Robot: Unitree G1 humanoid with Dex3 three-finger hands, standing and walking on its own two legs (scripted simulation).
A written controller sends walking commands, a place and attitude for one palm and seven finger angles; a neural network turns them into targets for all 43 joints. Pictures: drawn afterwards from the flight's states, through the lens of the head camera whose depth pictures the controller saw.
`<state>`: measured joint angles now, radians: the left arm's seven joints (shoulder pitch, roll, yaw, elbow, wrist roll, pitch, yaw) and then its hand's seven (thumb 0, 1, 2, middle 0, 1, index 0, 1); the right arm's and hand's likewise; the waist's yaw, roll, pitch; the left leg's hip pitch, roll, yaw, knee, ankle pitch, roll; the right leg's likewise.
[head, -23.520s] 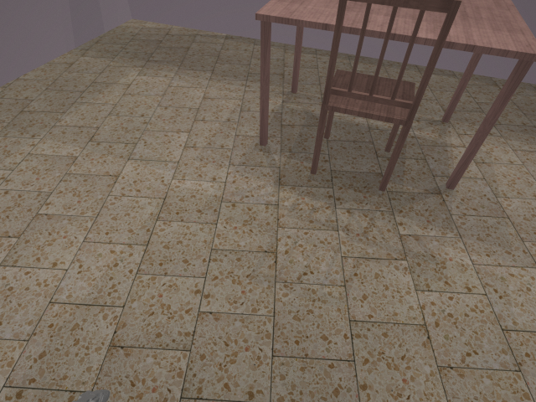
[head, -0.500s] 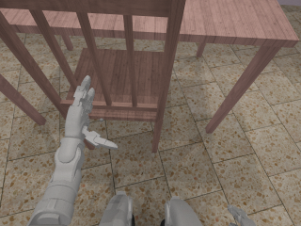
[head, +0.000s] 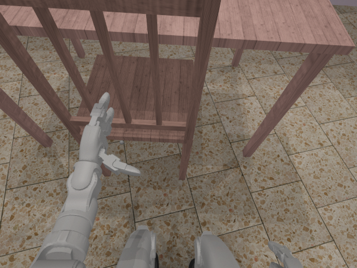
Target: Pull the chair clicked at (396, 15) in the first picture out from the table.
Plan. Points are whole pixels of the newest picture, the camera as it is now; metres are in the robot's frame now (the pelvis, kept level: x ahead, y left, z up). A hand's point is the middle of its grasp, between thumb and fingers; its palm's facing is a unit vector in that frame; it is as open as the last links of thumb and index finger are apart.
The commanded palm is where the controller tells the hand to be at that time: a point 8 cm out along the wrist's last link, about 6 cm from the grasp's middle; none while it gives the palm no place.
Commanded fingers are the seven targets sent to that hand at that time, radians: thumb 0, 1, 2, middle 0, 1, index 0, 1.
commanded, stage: aim the fingers beside a spindle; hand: left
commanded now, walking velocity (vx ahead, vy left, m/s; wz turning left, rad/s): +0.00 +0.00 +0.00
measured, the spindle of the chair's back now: (116, 81) +0.53 +0.15 +0.06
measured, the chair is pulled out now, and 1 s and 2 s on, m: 0.00 0.00 0.00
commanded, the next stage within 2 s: push the fingers through the gap in 0.26 s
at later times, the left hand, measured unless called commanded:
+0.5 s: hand (119, 137) +0.39 +0.13 +0.03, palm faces -0.05 -1.00 -0.04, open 16.9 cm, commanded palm +0.38 +0.18 +0.02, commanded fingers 0.00 -0.50 0.30 -0.06 -0.08 -0.06 -0.08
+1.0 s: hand (126, 117) +0.45 +0.13 +0.02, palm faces -0.03 -1.00 -0.05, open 16.9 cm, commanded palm +0.43 +0.17 +0.02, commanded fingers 0.00 -0.50 0.30 -0.06 -0.08 -0.06 -0.08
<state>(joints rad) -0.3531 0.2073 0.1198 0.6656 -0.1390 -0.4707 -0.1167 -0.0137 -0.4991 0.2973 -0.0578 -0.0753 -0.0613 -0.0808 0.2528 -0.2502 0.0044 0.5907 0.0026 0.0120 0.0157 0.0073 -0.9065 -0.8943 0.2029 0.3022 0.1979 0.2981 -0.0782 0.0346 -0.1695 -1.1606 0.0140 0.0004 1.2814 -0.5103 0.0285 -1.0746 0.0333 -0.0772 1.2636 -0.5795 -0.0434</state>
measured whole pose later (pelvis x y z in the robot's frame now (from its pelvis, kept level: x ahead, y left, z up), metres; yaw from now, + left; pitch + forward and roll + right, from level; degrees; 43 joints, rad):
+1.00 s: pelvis +0.00 +0.00 -0.01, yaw -1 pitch +25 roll -2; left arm -0.61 0.26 0.22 0.89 -0.08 -0.50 -0.07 -0.01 -0.50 0.30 -0.06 -0.08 -0.06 -0.08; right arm 0.29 -0.25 0.00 0.63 -0.02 0.04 0.03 0.01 -0.91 -0.89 0.20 0.30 0.20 0.30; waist -0.13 0.04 -0.17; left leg -1.22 0.02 0.00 1.30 -0.52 0.03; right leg -1.13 0.04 -0.07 1.28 -0.58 -0.04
